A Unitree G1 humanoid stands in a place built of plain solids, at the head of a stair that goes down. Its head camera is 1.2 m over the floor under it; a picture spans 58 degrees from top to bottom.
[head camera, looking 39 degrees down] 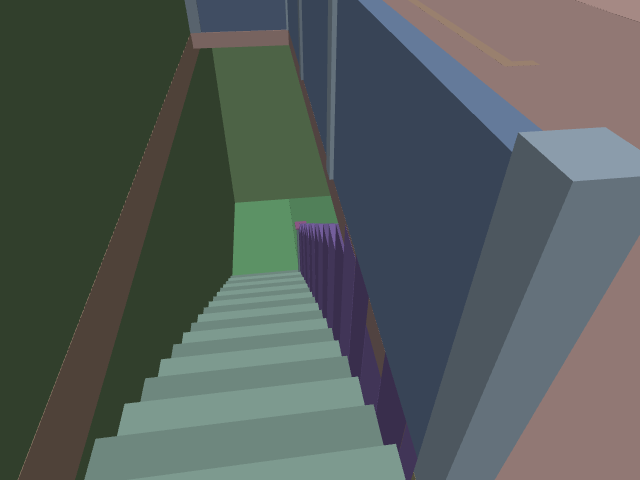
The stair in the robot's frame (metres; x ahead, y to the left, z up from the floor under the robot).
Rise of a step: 0.19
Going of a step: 0.25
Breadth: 1.05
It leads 8 degrees to the left of straight ahead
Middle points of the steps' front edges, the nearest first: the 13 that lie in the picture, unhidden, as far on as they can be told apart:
0.60 0.28 -0.19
0.85 0.31 -0.37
1.10 0.34 -0.56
1.35 0.37 -0.74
1.59 0.41 -0.93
1.84 0.44 -1.11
2.09 0.47 -1.30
2.34 0.51 -1.48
2.58 0.54 -1.67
2.83 0.57 -1.85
3.08 0.60 -2.04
3.33 0.64 -2.22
3.58 0.67 -2.41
